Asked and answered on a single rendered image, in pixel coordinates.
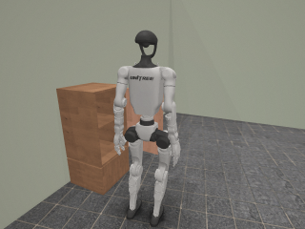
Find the robot left forearm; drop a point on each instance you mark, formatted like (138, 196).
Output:
(118, 120)

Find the robot left upper arm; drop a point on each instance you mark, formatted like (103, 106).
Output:
(121, 87)

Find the robot right upper arm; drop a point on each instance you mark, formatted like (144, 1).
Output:
(169, 77)

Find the right robot shin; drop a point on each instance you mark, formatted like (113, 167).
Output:
(159, 192)

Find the left robot foot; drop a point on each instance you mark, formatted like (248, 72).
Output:
(131, 213)

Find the robot left hand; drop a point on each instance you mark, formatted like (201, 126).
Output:
(119, 142)

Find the robot right hand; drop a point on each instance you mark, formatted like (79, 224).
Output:
(174, 150)

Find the cupboard door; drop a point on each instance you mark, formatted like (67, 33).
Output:
(132, 119)

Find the robot right forearm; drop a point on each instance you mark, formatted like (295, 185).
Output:
(172, 125)

